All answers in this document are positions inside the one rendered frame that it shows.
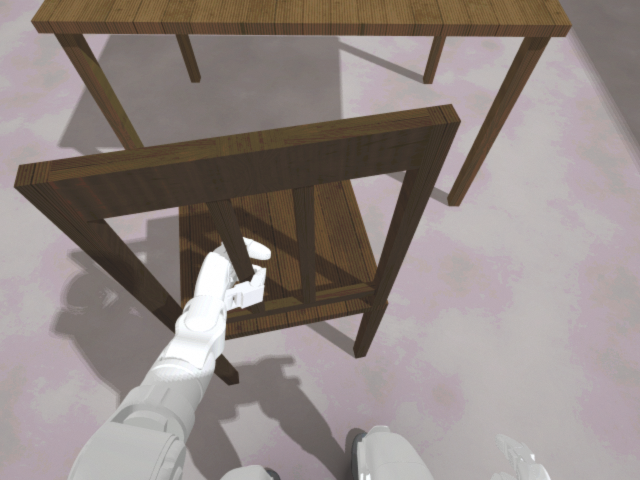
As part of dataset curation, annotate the right robot thigh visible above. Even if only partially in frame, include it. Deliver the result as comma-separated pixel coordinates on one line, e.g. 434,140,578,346
357,432,434,480

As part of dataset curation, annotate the table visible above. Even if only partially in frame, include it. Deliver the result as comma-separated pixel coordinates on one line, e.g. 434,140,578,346
31,0,572,206

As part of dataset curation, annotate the left robot upper arm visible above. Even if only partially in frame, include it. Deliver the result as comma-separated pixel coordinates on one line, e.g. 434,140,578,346
73,422,186,480

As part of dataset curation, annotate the right robot shin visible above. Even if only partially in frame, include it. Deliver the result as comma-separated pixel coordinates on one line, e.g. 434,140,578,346
364,426,390,438

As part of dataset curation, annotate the robot left hand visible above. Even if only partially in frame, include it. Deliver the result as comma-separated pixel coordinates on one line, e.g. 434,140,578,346
194,237,271,311

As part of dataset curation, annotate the robot left forearm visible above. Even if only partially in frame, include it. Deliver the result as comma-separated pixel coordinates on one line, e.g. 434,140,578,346
67,295,227,480

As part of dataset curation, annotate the robot right hand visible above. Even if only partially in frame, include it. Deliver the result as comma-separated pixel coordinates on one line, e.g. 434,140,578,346
490,434,551,480

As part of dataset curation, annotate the chair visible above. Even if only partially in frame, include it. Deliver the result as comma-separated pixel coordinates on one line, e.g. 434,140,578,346
14,104,461,386

